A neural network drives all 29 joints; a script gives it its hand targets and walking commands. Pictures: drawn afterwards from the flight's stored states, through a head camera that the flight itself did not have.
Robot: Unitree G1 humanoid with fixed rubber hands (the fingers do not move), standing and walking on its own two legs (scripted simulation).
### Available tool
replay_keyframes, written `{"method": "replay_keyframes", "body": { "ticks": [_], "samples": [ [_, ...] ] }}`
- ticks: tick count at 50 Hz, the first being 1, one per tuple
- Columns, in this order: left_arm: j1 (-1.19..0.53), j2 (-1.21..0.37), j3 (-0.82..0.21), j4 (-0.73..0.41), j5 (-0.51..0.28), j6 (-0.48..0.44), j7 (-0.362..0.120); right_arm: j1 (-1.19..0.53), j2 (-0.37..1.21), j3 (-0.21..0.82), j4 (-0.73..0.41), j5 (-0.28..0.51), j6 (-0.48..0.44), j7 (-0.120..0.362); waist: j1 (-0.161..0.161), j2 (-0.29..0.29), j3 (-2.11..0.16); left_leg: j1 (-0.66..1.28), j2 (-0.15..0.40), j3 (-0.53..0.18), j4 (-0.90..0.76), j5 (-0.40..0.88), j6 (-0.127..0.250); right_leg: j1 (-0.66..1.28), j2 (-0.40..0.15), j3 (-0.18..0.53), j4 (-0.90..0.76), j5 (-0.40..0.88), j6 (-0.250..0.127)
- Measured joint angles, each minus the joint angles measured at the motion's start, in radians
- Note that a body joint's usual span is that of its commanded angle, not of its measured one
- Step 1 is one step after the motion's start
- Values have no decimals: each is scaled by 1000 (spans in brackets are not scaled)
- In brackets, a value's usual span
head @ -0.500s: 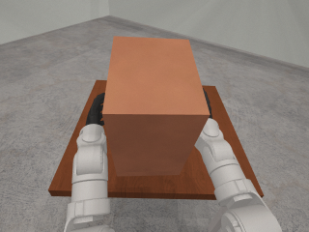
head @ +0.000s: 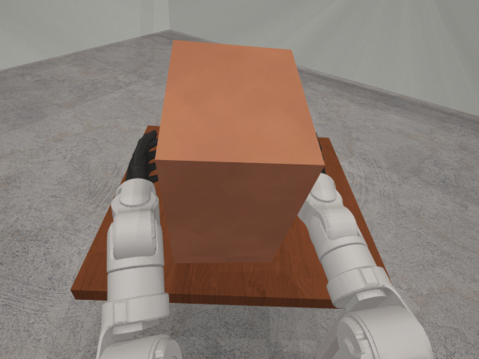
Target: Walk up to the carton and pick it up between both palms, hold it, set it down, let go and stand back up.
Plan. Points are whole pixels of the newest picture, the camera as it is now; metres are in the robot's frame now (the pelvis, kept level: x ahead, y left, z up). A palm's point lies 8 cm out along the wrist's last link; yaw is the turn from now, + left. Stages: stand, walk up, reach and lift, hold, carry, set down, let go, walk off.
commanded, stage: reach and lift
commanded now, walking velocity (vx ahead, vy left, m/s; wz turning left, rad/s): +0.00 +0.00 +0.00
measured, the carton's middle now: (228, 164) +0.38 +0.00 +0.18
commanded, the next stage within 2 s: hold in 0.18 s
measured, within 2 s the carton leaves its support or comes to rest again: neither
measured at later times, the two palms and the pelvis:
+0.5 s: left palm (136, 182) +0.34 +0.14 +0.18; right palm (311, 173) +0.35 -0.13 +0.18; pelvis -0.01 +0.00 +0.00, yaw +0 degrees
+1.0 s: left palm (140, 181) +0.34 +0.14 +0.18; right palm (313, 172) +0.35 -0.13 +0.18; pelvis +0.00 +0.00 +0.00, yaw -1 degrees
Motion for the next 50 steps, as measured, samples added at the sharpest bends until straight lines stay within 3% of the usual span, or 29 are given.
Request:
{"method": "replay_keyframes", "body": {
  "ticks": [13,20,28,44,50],
  "samples": [
    [24,-14,-20,-93,28,69,-11,31,-22,50,-76,50,38,-14,-5,10,21,28,0,12,11,-8,6,29,-1,10,1,1,5],
    [-4,-21,0,-85,42,97,-15,3,-16,32,-47,27,52,3,3,14,24,33,-3,11,-4,6,6,26,-4,7,5,5,4],
    [-16,-13,6,-71,38,94,-20,-6,-2,9,-42,2,52,7,0,11,32,16,-2,4,-4,13,3,10,-3,-2,9,6,0],
    [27,-16,-18,-140,38,109,-24,32,-14,55,-115,45,66,-11,-15,9,29,36,4,12,10,-13,1,34,1,2,9,-9,-1],
    [31,-21,-9,-135,47,122,-35,40,-15,63,-109,45,76,-15,-7,12,31,49,2,15,6,-15,1,44,0,4,10,-14,-1]
  ]
}}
